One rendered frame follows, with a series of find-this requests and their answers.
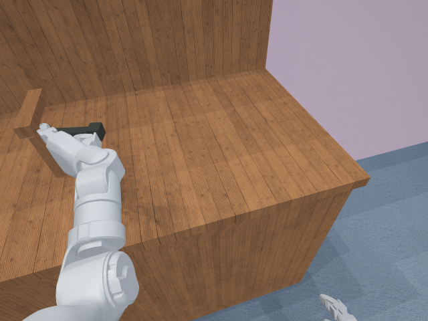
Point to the left robot forearm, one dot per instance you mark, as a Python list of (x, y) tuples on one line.
[(98, 226)]

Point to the robot left hand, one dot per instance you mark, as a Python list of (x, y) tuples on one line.
[(63, 146)]

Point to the counter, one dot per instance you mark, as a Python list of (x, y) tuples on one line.
[(230, 185)]

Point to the robot right hand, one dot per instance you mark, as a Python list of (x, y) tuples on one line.
[(336, 308)]

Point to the robot left upper arm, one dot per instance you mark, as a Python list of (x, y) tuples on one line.
[(98, 288)]

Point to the tap lever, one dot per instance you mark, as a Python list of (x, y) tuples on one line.
[(93, 127)]

